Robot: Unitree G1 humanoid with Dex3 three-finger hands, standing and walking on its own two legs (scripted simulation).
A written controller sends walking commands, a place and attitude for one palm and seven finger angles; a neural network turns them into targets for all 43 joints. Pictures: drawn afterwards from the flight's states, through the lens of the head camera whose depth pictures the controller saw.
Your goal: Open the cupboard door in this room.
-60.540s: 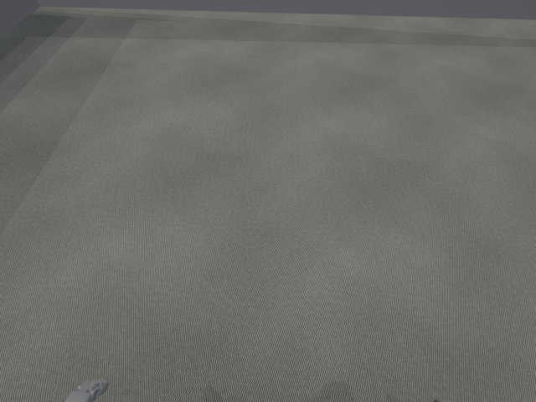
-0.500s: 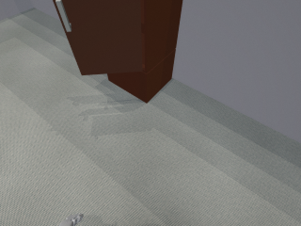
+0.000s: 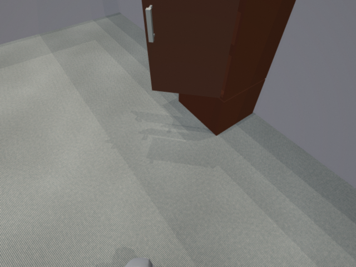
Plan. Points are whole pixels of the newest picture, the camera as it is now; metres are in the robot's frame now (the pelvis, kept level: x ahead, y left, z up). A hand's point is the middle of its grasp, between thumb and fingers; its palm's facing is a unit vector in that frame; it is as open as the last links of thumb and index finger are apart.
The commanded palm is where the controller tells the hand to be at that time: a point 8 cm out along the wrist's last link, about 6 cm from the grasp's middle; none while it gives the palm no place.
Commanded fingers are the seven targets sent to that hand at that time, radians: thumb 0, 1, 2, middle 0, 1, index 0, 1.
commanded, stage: take the last steps up to it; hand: left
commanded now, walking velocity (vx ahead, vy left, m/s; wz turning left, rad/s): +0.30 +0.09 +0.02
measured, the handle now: (151, 23) +1.09 +0.25 +0.02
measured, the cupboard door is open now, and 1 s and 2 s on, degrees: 44 44 44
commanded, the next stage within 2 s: come to a stop and stand still in 1.28 s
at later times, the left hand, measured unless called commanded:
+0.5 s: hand (98, 219) +0.25 +0.27 -0.17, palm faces -0.02 -0.99 -0.16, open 7.4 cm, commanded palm none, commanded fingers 0.00 0.90 0.90 -0.20 -0.30 -0.20 -0.30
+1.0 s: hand (118, 193) +0.33 +0.23 -0.17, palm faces +0.03 -0.98 -0.20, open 7.2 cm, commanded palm none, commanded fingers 0.00 0.90 0.90 -0.20 -0.30 -0.20 -0.30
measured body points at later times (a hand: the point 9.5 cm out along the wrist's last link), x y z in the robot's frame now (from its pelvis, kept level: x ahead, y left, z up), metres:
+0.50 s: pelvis +0.14 +0.09 +0.00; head +0.16 +0.10 +0.44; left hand +0.25 +0.32 -0.16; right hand +0.06 -0.14 -0.15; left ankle +0.05 +0.16 -0.74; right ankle +0.21 -0.04 -0.68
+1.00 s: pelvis +0.32 +0.05 +0.00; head +0.35 +0.05 +0.45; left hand +0.33 +0.28 -0.16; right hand +0.37 -0.20 -0.15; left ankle +0.41 +0.19 -0.70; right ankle +0.28 -0.03 -0.74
